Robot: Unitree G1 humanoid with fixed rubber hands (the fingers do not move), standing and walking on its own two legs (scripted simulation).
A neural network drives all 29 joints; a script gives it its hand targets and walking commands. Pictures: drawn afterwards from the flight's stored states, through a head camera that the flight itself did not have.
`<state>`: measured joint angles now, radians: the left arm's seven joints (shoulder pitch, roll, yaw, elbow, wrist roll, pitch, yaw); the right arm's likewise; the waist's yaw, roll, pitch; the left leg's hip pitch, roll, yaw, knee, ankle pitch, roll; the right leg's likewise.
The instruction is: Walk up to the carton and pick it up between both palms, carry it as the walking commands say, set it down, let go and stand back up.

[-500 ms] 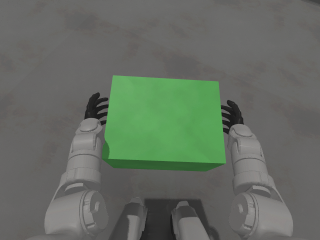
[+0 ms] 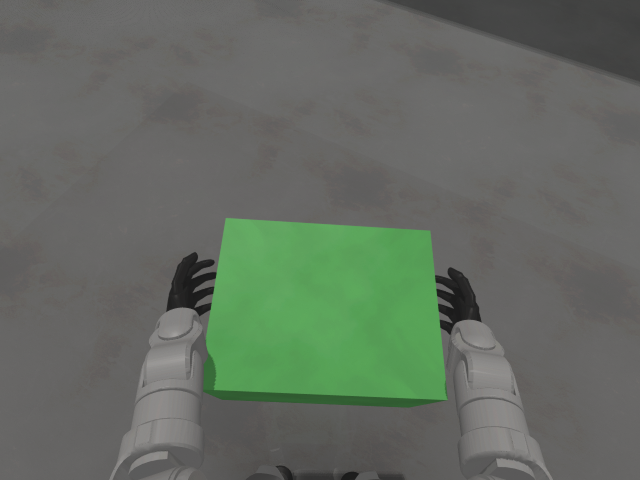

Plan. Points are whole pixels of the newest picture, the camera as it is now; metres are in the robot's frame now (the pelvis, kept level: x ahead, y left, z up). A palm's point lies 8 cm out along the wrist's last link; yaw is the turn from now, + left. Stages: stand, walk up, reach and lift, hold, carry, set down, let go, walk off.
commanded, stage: reach and lift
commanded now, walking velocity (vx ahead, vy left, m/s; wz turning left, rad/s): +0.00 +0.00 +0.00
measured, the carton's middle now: (322, 318) +0.36 +0.00 -0.12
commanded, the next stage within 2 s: hold in 1.88 s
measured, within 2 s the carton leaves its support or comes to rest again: neither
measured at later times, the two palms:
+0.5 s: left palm (161, 309) +0.31 +0.19 +0.03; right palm (493, 325) +0.31 -0.19 +0.02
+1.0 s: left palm (137, 303) +0.30 +0.19 +0.09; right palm (515, 318) +0.30 -0.19 +0.08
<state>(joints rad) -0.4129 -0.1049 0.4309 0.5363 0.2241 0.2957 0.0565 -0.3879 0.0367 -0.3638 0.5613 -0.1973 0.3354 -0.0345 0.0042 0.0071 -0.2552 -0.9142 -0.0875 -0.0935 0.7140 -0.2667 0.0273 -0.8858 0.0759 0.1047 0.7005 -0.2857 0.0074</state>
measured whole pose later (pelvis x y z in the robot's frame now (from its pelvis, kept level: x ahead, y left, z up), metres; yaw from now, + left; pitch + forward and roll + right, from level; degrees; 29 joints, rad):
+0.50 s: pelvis +0.01 +0.00 +0.04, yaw +0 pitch +11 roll -1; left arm -0.32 -0.12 0.41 0.46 0.28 0.45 0.00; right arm -0.27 0.07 -0.37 0.47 -0.26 0.48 0.03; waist 0.01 -0.02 -0.16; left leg -0.44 -0.07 -0.10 0.46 -0.20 0.03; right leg -0.41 0.06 0.11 0.44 -0.21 0.00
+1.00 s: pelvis +0.02 -0.01 +0.05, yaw +0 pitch -2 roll +0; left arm -0.23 -0.15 0.36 0.27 0.28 0.64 0.02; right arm -0.19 0.10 -0.31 0.29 -0.28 0.67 0.01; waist 0.03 -0.01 -0.10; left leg -0.07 -0.06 -0.10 0.28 -0.16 0.03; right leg -0.05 0.05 0.12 0.26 -0.17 -0.01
